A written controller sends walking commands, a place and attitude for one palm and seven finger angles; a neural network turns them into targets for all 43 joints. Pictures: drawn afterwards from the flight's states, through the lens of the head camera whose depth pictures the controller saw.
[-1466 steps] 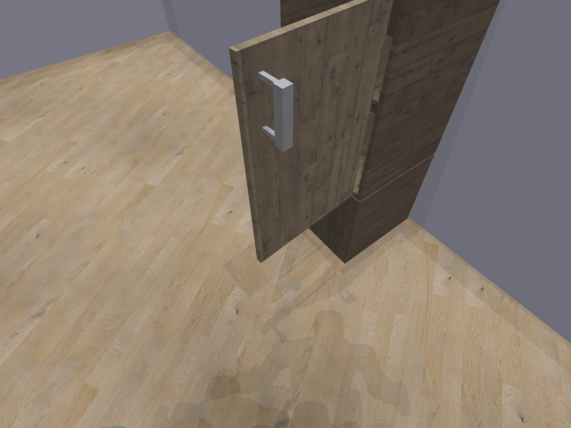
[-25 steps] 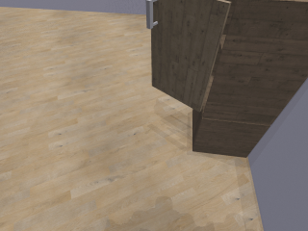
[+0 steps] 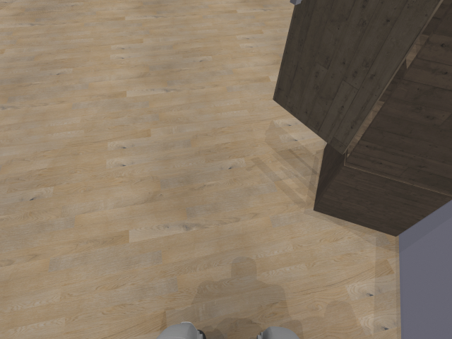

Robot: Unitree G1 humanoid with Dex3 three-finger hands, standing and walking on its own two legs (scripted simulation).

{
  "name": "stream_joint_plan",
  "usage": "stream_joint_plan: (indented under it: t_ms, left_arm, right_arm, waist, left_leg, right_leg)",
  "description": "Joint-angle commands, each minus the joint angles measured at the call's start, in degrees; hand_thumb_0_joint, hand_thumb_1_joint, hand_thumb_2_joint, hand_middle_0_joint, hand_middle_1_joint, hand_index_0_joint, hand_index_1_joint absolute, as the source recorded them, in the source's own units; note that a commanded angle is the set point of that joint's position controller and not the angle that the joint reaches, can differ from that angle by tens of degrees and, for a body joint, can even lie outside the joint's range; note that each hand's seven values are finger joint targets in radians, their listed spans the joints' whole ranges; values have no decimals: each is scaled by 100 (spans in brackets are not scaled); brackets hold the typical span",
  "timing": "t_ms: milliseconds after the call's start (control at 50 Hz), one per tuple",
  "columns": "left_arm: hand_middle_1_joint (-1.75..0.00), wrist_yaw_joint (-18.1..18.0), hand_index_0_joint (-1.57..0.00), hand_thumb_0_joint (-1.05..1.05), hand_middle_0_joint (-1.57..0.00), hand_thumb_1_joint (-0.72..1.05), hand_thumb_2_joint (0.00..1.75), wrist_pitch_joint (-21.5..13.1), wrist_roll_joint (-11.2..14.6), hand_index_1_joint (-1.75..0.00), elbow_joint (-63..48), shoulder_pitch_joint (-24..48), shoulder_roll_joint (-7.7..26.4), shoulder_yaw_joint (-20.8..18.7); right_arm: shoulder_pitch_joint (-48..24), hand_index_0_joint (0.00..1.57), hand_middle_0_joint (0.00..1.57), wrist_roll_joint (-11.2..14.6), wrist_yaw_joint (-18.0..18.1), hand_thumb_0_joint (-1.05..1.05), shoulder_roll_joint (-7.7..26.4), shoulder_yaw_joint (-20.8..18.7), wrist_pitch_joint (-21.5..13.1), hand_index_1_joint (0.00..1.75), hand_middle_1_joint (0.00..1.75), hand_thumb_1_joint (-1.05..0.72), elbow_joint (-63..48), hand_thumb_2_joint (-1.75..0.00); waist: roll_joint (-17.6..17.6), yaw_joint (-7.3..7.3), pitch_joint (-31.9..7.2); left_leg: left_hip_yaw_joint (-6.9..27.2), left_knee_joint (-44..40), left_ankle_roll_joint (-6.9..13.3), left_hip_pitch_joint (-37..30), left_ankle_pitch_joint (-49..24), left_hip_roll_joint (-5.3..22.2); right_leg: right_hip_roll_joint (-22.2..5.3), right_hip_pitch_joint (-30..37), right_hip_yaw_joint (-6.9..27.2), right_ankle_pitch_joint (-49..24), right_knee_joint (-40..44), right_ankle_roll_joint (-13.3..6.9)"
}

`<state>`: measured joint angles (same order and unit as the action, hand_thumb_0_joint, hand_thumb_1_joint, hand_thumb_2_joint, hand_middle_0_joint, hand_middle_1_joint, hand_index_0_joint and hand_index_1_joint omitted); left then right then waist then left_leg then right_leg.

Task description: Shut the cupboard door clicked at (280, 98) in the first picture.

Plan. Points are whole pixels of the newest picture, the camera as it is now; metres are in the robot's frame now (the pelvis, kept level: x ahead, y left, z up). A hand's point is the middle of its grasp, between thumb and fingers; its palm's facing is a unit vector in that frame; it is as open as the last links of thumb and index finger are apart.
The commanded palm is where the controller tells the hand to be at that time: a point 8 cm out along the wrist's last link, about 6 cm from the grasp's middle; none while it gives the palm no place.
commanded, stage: walk to a spot facing it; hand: left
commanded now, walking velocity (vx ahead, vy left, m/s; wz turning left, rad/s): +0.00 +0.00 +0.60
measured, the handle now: out of the picture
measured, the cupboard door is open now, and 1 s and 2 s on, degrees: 58 58 58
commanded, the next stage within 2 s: turn to face it in 1.44 s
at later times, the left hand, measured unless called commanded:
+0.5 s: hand out of the picture +0.00 +0.18 -0.14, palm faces +0.36 -0.89 -0.27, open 7.3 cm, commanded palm none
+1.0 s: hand out of the picture +0.10 +0.29 -0.14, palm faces +0.57 -0.78 -0.24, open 7.3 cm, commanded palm none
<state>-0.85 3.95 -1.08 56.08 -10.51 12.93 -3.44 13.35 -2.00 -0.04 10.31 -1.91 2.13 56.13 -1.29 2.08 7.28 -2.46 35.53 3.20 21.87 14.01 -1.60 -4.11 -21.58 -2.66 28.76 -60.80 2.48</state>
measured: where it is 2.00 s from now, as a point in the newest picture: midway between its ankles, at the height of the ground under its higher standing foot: (144, 281)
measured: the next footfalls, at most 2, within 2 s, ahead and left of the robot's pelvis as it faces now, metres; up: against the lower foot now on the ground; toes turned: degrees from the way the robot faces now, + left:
right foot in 0.28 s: +0.04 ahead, -0.16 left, +0.00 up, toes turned +12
left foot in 0.66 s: +0.05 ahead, +0.17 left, +0.00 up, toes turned +37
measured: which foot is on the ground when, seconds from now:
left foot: down 0.00-0.26, up 0.28-0.64, down 0.66-1.00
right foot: up 0.00-0.26, down 0.28-0.66, up 0.68-1.00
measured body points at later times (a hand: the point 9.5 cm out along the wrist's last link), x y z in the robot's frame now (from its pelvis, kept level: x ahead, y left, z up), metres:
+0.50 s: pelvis +0.02 -0.03 +0.02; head +0.06 -0.03 +0.47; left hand -0.02 +0.23 -0.12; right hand +0.17 -0.27 -0.13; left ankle -0.02 +0.11 -0.65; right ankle +0.00 -0.16 -0.72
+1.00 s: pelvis +0.15 +0.07 +0.01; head +0.18 +0.07 +0.46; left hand +0.07 +0.33 -0.12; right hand +0.29 -0.11 -0.15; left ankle +0.02 +0.14 -0.72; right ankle +0.30 +0.03 -0.71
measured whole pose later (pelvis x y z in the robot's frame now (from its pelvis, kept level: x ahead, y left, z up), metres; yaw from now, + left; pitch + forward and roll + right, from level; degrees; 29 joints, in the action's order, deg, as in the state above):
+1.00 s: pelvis +0.15 +0.07 +0.01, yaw +36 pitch -1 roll +2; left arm 2.5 -0.8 -1.7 52.2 -10.7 12.2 -3.8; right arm 17.1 -1.9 -0.5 9.9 -1.6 -1.2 58.0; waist 0.5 0.7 4.2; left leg -1.2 25.9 0.2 5.7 19.5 -0.6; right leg -5.9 -26.5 -4.8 12.0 -38.7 3.2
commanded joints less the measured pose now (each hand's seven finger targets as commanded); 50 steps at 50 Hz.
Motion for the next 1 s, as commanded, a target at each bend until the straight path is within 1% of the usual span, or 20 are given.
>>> stream_joint_plan:
  t_ms: [0, 140, 200, 220, 240, 260, 320, 360, 460, 520, 560, 600, 620, 640, 660, 680, 720, 760, 920, 980]
  left_arm:
    - [-30, -7, -20, 0, -20, 90, 90, -253, -10, -30, -595, -6, 503, -181]
    - [-30, -57, -20, 0, -20, 90, 90, -219, 2, -30, -729, -191, 423, -156]
    - [-30, -83, -20, 0, -20, 90, 90, -225, 22, -30, -567, -911, 602, -233]
    - [-30, -105, -20, 0, -20, 90, 90, -258, -20, -30, -538, -1183, 855, -303]
    - [-30, -135, -20, 0, -20, 90, 90, -297, -141, -30, -644, -1208, 1359, -422]
    - [-30, -151, -20, 0, -20, 90, 90, -273, -105, -30, -839, -525, 1523, -347]
    - [-30, -115, -20, 0, -20, 90, 90, -496, -43, -30, -982, 388, 850, -225]
    - [-30, -79, -20, 0, -20, 90, 90, -607, -46, -30, -837, 83, 766, -219]
    - [-30, -11, -20, 0, -20, 90, 90, -703, -70, -30, -340, -1092, 989, -283]
    - [-30, 22, -20, 0, -20, 90, 90, -694, -94, -30, -287, -1184, 1128, -316]
    - [-30, 49, -20, 0, -20, 90, 90, -699, -99, -30, -269, -1135, 1207, -349]
    - [-30, 80, -20, 0, -20, 90, 90, -703, -32, -30, -297, -989, 1298, -345]
    - [-30, 127, -20, 0, -20, 90, 90, -707, -8, -30, -379, -959, 1139, -306]
    - [-30, 226, -20, 0, -20, 90, 90, -676, 41, -30, -710, -830, 699, -218]
    - [-30, 197, -20, 0, -20, 90, 90, -660, -17, -30, -1165, 226, 716, -120]
    - [-30, 134, -20, 0, -20, 90, 90, -659, -5, -30, -1155, 389, 658, -168]
    - [-30, 183, -20, 0, -20, 90, 90, -578, -41, -30, -817, 96, 624, -219]
    - [-30, 255, -20, 0, -20, 90, 90, -524, -67, -30, -581, -335, 491, -188]
    - [-30, 322, -20, 0, -20, 90, 90, -545, -61, -30, -645, -156, 360, -152]
    - [-30, 279, -20, 0, -20, 90, 90, -646, -93, -30, -347, -1174, 642, -291]
  right_arm:
    - [281, 20, 20, 7, 151, 0, 1296, -335, -148, 30, 30, -90, -368, -90]
    - [157, 20, 20, -14, 91, 0, 1350, -468, -2, 30, 30, -90, -445, -90]
    - [-228, 20, 20, 25, 63, 0, 1287, -520, 70, 30, 30, -90, -615, -90]
    - [-288, 20, 20, 63, 33, 0, 1068, -514, 93, 30, 30, -90, -674, -90]
    - [-240, 20, 20, 106, 14, 0, 678, -481, 87, 30, 30, -90, -790, -90]
    - [-219, 20, 20, 24, -15, 0, 825, -521, 66, 30, 30, -90, -807, -90]
    - [1, 20, 20, -18, -169, 0, 800, -473, 108, 30, 30, -90, -717, -90]
    - [-154, 20, 20, 35, -238, 0, 723, -409, 46, 30, 30, -90, -763, -90]
    - [-1059, 20, 20, 53, -292, 0, 566, -262, -62, 30, 30, -90, -994, -90]
    - [-1276, 20, 20, 68, -332, 0, 568, -186, -112, 30, 30, -90, -1070, -90]
    - [-1176, 20, 20, 74, -341, 0, 617, -182, -178, 30, 30, -90, -1078, -90]
    - [-288, 20, 20, 21, -281, 0, 804, -214, -254, 30, 30, -90, -847, -90]
    - [569, 20, 20, 2, -206, 0, 1259, -340, -291, 30, 30, -90, -608, -90]
    - [1305, 20, 20, -58, -129, 0, 2078, -565, -326, 30, 30, -90, -459, -90]
    - [1851, 20, 20, 25, -49, 0, 2279, -565, -302, 30, 30, -90, -290, -90]
    - [1578, 20, 20, 14, 6, 0, 2193, -520, -337, 30, 30, -90, -286, -90]
    - [578, 20, 20, 18, 69, 0, 1504, -344, -394, 30, 30, -90, -532, -90]
    - [237, 20, 20, 19, 79, 0, 1260, -250, -482, 30, 30, -90, -539, -90]
    - [199, 20, 20, 36, 34, 0, 1159, -294, -489, 30, 30, -90, -235, -90]
    - [79, 20, 20, 69, 22, 0, 971, -292, -454, 30, 30, -90, -157, -90]
  waist:
    - [641, -35, -1041]
    - [1037, -47, -1056]
    - [1030, -390, -1038]
    - [442, -508, -1014]
    - [-1151, -556, -873]
    - [-1177, -361, -474]
    - [-906, 148, -174]
    - [-796, 32, -288]
    - [-832, -510, -352]
    - [-1020, -544, -342]
    - [-1058, -463, -434]
    - [-678, 33, -876]
    - [83, 469, -1502]
    - [1938, 804, -1885]
    - [1234, 1055, -1655]
    - [862, 842, -1426]
    - [1207, 347, -607]
    - [1077, 19, -596]
    - [673, -213, -273]
    - [176, -713, -413]
  left_leg:
    - [2368, -2068, 534, -967, -284, 1545]
    - [2576, -2031, 481, -632, -7, 1216]
    - [2455, -1950, 116, 279, 623, 733]
    - [2125, -1350, -157, 958, 1302, 303]
    - [1126, 491, -554, 1925, 1903, -535]
    - [749, 2259, -602, 1853, 1715, -497]
    - [639, 3558, -614, 1783, 605, 264]
    - [372, 3149, -662, 1749, 403, 364]
    - [-121, 1714, -586, 1776, 655, 430]
    - [-359, 786, -471, 1253, 737, 438]
    - [-534, 265, -352, 650, 895, 351]
    - [-922, -579, -213, -1062, 369, -67]
    - [-402, -858, -8, -2760, 127, 340]
    - [2557, -1174, 832, -4119, -184, 2223]
    - [3116, -1582, 1220, -4050, -1005, 2780]
    - [2813, -1703, 1099, -3191, -488, 2708]
    - [2075, -2103, 744, -1749, 532, 2093]
    - [1465, -2179, 645, -1465, 190, 1700]
    - [1025, -2214, 691, -629, 614, 1419]
    - [800, -933, 382, 253, 1007, 918]
  right_leg:
    - [10, -634, 417, -469, 97, 29]
    - [429, 199, 215, -367, 1720, -12]
    - [565, 1590, 36, -957, 3282, -116]
    - [51, 2241, 545, -592, 4188, -295]
    - [-1521, 2295, 2521, 967, 5255, -894]
    - [-2522, 1189, 2936, 1003, 5533, -1235]
    - [-1534, 816, 1285, -56, 5140, -890]
    - [-1343, 1422, 564, -1194, 4912, -842]
    - [-1587, 2628, -1, -3141, 4505, -819]
    - [-1726, 2541, -301, -3262, 4340, -749]
    - [-1825, 2419, -443, -3506, 4050, -711]
    - [-1493, 1820, -1064, -4297, 2809, -449]
    - [-1328, 788, -1261, -3670, 1442, -206]
    - [-345, -1483, -1238, 55, -515, 181]
    - [-298, -2311, -380, 622, -1239, 51]
    - [-431, -2190, -9, 350, -1396, -11]
    - [-673, -1788, 212, -451, -959, 14]
    - [-560, -1336, 106, -894, -326, 31]
    - [-100, 93, -296, -1768, 2110, 74]
    - [27, 1902, -197, -1575, 2885, -39]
